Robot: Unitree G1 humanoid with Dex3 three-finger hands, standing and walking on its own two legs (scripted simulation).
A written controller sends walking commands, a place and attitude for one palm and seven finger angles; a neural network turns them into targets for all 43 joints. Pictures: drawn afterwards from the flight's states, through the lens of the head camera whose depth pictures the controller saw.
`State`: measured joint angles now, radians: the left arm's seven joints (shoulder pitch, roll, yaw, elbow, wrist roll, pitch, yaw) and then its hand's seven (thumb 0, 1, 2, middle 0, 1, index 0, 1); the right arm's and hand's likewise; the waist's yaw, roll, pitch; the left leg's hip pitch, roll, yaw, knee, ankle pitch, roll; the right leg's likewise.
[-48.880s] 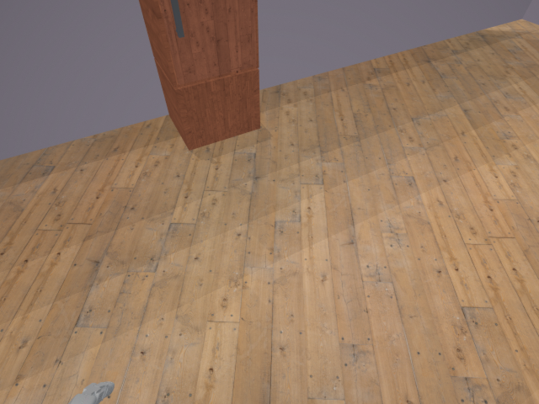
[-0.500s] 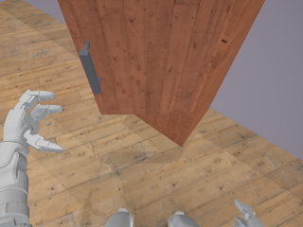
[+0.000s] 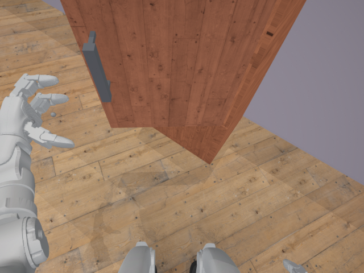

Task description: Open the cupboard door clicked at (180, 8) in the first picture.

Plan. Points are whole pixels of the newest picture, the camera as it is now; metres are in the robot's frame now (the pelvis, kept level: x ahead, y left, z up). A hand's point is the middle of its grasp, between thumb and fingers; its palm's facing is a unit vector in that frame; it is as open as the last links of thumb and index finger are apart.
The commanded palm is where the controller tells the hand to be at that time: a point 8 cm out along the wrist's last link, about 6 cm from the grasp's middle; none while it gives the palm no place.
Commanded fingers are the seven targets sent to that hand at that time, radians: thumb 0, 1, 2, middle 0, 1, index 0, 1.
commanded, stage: move the hooked fingers beside the handle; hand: left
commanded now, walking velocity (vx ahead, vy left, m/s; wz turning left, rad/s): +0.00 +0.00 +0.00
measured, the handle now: (100, 69) +0.57 +0.21 +0.05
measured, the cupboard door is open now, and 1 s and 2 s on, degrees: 39 39 38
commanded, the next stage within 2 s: slide the fingers in behind the handle in 1.46 s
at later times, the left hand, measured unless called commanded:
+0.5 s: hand (68, 86) +0.50 +0.26 +0.06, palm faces +0.06 -1.00 -0.01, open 14.0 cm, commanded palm +0.49 +0.30 +0.06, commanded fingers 0.00 -0.50 0.30 -0.30 -1.20 -0.30 -1.20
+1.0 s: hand (70, 82) +0.52 +0.26 +0.06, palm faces +0.08 -1.00 -0.02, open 14.0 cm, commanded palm +0.50 +0.30 +0.06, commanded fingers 0.00 -0.50 0.30 -0.30 -1.20 -0.30 -1.20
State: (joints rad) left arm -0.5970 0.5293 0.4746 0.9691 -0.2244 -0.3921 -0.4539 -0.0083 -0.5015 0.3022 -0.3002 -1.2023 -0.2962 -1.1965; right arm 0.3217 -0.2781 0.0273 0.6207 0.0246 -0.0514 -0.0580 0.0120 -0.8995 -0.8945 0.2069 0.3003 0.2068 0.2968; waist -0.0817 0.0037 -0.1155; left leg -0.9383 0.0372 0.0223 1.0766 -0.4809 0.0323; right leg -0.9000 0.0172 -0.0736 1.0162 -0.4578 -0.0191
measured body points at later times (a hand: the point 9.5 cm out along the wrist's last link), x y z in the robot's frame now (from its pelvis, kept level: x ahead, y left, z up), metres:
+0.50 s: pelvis +0.00 +0.01 -0.01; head +0.14 +0.04 +0.42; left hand +0.49 +0.31 +0.06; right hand +0.01 -0.26 -0.11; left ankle +0.01 +0.10 -0.66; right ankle +0.01 -0.11 -0.66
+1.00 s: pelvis +0.01 +0.01 -0.01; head +0.16 +0.03 +0.42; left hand +0.51 +0.31 +0.06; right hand +0.00 -0.26 -0.11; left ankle +0.01 +0.10 -0.66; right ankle +0.01 -0.11 -0.66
